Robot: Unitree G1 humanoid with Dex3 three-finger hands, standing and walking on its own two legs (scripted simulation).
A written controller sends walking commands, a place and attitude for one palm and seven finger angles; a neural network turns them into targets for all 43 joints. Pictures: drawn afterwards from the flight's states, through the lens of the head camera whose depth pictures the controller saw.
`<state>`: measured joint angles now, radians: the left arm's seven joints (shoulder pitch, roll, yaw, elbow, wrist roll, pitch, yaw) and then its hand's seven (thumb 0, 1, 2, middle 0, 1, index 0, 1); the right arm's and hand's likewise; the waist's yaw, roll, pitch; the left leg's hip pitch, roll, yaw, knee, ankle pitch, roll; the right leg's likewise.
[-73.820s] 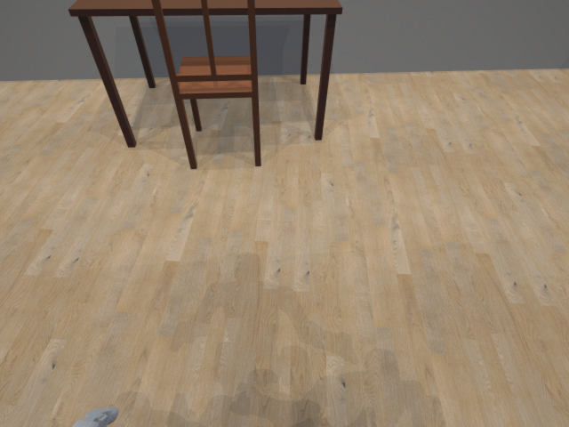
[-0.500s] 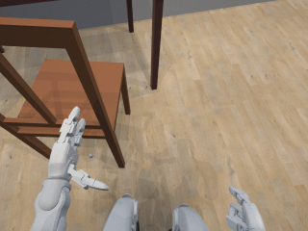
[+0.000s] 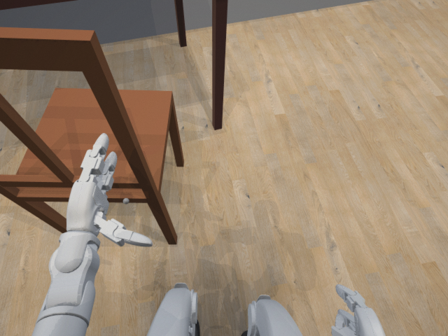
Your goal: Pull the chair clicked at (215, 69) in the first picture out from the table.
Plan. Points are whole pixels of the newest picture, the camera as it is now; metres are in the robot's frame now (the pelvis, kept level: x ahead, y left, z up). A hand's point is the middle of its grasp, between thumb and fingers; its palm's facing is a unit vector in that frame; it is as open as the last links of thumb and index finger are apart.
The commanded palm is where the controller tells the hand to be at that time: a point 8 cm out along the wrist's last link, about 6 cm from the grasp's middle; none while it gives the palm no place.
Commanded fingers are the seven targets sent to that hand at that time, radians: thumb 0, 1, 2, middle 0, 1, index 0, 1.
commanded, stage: push the fingers through the gap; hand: left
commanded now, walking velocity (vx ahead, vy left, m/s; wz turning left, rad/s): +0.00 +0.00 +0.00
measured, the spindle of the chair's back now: (28, 137) +0.45 +0.38 +0.04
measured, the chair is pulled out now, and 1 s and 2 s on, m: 0.24 0.24 0.24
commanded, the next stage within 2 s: hook a spindle and tug to test in 1.12 s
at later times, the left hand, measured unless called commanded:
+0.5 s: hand (136, 173) +0.39 +0.17 +0.03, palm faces +0.01 -1.00 -0.04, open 16.9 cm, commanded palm +0.37 +0.22 +0.03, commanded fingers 0.00 -0.50 0.30 -0.06 -0.08 -0.06 -0.08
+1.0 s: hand (136, 162) +0.42 +0.18 +0.02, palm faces +0.03 -1.00 -0.03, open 16.9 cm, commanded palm +0.40 +0.23 +0.03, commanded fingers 0.00 -0.50 0.30 -0.06 -0.08 -0.06 -0.08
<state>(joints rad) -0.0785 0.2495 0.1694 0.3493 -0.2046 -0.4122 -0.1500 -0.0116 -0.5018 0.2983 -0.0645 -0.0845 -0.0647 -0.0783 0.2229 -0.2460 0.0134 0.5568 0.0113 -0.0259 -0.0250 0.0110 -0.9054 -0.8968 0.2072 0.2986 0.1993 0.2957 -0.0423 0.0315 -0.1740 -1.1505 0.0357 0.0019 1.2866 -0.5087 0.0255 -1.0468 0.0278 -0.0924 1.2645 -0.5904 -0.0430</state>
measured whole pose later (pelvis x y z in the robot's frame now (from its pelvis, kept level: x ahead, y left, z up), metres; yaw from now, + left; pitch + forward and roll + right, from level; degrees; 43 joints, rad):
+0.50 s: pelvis +0.00 +0.00 +0.00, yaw +0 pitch +23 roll -2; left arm -0.32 0.26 0.20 0.57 -0.18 -0.44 -0.15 -0.01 -0.50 0.30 -0.06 -0.08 -0.06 -0.08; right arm 0.23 -0.25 0.01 0.59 0.01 -0.01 -0.02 0.01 -0.91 -0.90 0.21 0.30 0.20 0.30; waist -0.06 0.03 -0.17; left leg -1.18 0.04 0.01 1.28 -0.50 0.03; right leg -1.08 0.03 -0.08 1.27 -0.59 -0.04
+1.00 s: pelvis +0.00 +0.00 +0.00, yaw -1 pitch +24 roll -2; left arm -0.42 0.30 0.27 0.72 -0.17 -0.46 -0.16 -0.01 -0.50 0.30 -0.06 -0.08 -0.06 -0.08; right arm 0.27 -0.25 0.01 0.60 0.01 0.04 0.00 0.01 -0.91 -0.90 0.21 0.30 0.20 0.30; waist -0.09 0.03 -0.16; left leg -1.18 0.04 0.02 1.27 -0.51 0.03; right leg -1.09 0.03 -0.07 1.25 -0.58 -0.04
